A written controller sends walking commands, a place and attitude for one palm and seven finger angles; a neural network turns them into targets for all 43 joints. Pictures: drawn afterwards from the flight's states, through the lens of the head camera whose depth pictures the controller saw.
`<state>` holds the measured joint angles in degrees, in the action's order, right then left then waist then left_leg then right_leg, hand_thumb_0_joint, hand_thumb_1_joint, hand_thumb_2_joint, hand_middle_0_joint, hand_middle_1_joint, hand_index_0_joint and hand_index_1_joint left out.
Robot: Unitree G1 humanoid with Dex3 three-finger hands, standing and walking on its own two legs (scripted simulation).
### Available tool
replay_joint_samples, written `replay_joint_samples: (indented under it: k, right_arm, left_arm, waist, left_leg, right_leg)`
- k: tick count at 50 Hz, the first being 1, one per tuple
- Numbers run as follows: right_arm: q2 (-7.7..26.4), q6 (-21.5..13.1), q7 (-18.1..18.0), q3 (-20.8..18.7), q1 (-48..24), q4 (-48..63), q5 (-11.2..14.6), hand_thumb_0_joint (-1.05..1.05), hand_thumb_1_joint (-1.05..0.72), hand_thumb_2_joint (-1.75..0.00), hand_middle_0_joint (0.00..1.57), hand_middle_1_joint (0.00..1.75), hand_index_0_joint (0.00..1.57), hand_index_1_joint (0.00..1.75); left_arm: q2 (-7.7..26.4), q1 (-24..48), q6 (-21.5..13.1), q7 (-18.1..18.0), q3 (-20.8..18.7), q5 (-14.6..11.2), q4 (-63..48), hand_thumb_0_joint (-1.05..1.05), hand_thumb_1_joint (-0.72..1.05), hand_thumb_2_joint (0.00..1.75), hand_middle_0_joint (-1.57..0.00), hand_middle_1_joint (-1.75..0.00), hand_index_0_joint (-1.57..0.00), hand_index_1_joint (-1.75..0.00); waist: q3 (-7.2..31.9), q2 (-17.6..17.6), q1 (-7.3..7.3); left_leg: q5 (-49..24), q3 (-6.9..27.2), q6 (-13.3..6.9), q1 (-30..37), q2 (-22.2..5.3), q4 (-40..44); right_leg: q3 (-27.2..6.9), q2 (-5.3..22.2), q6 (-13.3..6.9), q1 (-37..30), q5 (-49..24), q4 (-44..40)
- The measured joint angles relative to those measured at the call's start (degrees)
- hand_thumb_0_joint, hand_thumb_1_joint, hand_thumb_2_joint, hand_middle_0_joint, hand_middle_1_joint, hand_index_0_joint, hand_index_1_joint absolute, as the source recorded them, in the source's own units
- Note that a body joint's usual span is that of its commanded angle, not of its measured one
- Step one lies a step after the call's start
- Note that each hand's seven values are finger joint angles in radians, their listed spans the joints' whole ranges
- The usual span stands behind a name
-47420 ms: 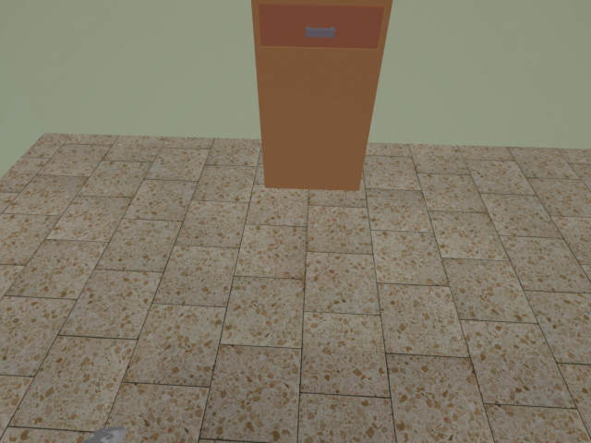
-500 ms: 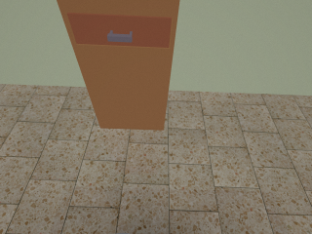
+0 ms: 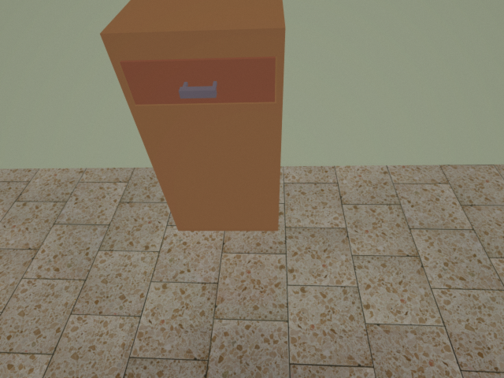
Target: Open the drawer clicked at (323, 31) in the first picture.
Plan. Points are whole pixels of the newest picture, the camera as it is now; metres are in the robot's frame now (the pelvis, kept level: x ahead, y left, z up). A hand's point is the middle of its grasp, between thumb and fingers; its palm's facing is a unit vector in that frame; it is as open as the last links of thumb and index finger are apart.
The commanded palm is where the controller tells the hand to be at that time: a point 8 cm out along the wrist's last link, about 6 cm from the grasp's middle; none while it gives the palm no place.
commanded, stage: let the arm hang, fingers relaxed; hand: left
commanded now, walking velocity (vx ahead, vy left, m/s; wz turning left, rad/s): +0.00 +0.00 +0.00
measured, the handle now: (199, 88) +0.86 +0.20 +0.01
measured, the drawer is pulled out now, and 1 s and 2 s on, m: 0.00 0.00 0.00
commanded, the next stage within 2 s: look to check the result in 0.24 s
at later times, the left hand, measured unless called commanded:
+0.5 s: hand out of the picture +0.10 +0.23 -0.15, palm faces -0.04 -0.94 -0.33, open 7.4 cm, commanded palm none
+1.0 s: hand out of the picture +0.12 +0.22 -0.15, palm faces -0.03 -0.94 -0.35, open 7.4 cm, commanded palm none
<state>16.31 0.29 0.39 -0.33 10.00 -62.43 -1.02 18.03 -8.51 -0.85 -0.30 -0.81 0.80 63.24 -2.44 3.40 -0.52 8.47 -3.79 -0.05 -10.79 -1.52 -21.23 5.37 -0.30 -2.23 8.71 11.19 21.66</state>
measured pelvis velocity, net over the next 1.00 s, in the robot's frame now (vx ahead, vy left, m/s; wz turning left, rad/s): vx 0.04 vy -0.02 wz -0.01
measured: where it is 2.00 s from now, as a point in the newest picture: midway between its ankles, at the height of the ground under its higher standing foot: (274, 367)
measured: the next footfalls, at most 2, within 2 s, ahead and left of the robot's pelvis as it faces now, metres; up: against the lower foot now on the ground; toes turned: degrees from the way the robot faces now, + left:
right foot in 1.64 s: +0.34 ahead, -0.12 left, +0.00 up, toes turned -5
left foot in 1.94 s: +0.36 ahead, +0.10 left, +0.00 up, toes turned +7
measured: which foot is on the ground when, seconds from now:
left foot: down 0.00-1.00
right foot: down 0.00-1.00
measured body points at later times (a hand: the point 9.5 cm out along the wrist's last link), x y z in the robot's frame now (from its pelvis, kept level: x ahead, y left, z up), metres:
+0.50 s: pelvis +0.03 -0.01 +0.00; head +0.05 -0.02 +0.45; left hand +0.10 +0.27 -0.13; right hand +0.08 -0.31 -0.14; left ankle +0.03 +0.12 -0.75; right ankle +0.01 -0.09 -0.75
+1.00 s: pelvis +0.04 -0.02 +0.00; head +0.06 -0.03 +0.45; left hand +0.12 +0.27 -0.12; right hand +0.11 -0.30 -0.14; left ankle +0.03 +0.12 -0.75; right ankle +0.01 -0.09 -0.75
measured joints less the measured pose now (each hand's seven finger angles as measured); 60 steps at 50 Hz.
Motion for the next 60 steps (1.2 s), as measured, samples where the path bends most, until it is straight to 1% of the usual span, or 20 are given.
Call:
replay_joint_samples:
  k: [9, 19, 36, 50, 55, 58, 60]
  right_arm:
    - [1.62, -0.41, -0.15, -0.18, -1.42, -0.67, 0.02, 0.01, -0.9, -0.9, 0.2, 0.3, 0.2, 0.3]
    - [2.88, -0.24, -0.43, -0.23, -1.71, -1.06, 0.05, 0.01, -0.9, -0.9, 0.2, 0.3, 0.2, 0.3]
    - [2.19, 0.07, -0.55, 0.26, -2.34, -0.89, 0.23, 0.01, -0.9, -0.9, 0.2, 0.3, 0.2, 0.3]
    - [2.23, 0.11, -0.67, 0.15, -2.77, -0.71, 0.1, 0.01, -0.9, -0.9, 0.2, 0.3, 0.2, 0.3]
    - [0.51, 0.67, -0.46, 0.3, -0.43, -1.23, -0.5, 0.01, -0.9, -0.9, 0.2, 0.3, 0.2, 0.3]
    - [-1.31, 0.9, -0.09, 0.36, 2.28, -1.91, -0.75, 0.01, -0.9, -0.9, 0.2, 0.3, 0.19, 0.3]
    - [-2.67, 1.03, 0.03, 0.3, 3.91, -2.28, -0.7, 0.01, -0.91, -0.9, 0.2, 0.3, 0.19, 0.3]
  left_arm:
    - [-1.27, 2.69, -0.61, 0.14, 0.41, 0.02, -0.54, 0.0, 0.9, 0.89, -0.2, -0.3, -0.2, -0.3]
    - [-1.17, 2.19, -0.51, 0.19, 0.46, -0.06, 0.51, 0.0, 0.9, 0.89, -0.2, -0.3, -0.2, -0.3]
    - [-0.1, 0.8, -0.33, -0.1, 0.19, -0.21, 1.78, 0.0, 0.9, 0.89, -0.2, -0.3, -0.2, -0.3]
    - [-0.44, 1.72, -0.49, -0.37, 0.26, -0.21, 0.97, 0.0, 0.9, 0.89, -0.2, -0.3, -0.2, -0.3]
    - [-2.44, -0.16, 0.19, -0.28, 0.43, -0.01, 1.16, 0.0, 0.9, 0.89, -0.2, -0.3, -0.2, -0.3]
    - [-4.05, -2.63, 0.36, 0.19, 0.13, 0.13, 1.28, 0.0, 0.9, 0.89, -0.2, -0.3, -0.2, -0.3]
    - [-5.04, -4.38, 0.18, 0.36, -0.22, 0.22, 1.4, 0.0, 0.9, 0.89, -0.2, -0.3, -0.2, -0.3]
  waist:
    - [-0.2, -1.25, -0.53]
    - [-0.92, -2.55, -0.67]
    - [-1.18, -1.6, 0.05]
    - [-0.5, -1.77, -0.11]
    - [0.88, -1.86, -0.24]
    - [1.68, -1.82, -0.19]
    - [1.55, -2.0, -0.05]
  left_leg:
    - [-0.37, -0.16, 0.38, 2.05, 0.06, 2.48]
    - [-0.11, -0.1, 0.97, 3.22, -0.47, 3.59]
    - [0.75, -0.1, 1.45, 4.33, -0.89, 4.17]
    - [1.3, -0.17, 1.76, 5.01, -1.09, 4.23]
    - [4.35, -0.02, 1.71, 3.87, -1.42, 0.22]
    - [9.52, 0.45, 1.13, 2.03, -1.96, -5.4]
    - [13.24, 0.32, 0.94, 0.16, -2.3, -10.17]
  right_leg:
    - [-0.18, -0.1, -0.12, -1.58, 0.07, -1.59]
    - [-0.17, -0.76, -0.54, -3.02, 0.01, -3.37]
    - [-0.25, -1.27, -0.85, -4.38, 0.53, -4.62]
    - [-0.36, -1.47, -1.0, -5.02, 1.11, -4.67]
    - [-0.28, -1.6, -1.09, -4.62, 3.4, -2.15]
    - [0.25, -1.98, -1.19, -4.89, 5.37, -0.74]
    - [0.75, -2.15, -1.17, -5.33, 6.67, 0.06]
